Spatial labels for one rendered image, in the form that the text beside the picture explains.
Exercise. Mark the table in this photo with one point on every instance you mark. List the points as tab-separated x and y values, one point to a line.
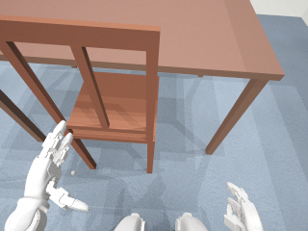
222	38

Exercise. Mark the robot left forearm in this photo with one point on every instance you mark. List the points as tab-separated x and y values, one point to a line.
29	215

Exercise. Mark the robot left hand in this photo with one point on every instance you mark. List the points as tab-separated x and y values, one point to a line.
46	166

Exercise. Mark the robot right hand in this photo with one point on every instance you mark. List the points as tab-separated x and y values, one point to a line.
246	216

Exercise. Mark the robot left thigh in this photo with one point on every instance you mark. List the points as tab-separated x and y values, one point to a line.
131	223

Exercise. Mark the robot right shin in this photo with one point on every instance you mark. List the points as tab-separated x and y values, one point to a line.
187	215

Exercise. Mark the chair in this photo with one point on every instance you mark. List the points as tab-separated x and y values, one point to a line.
110	106

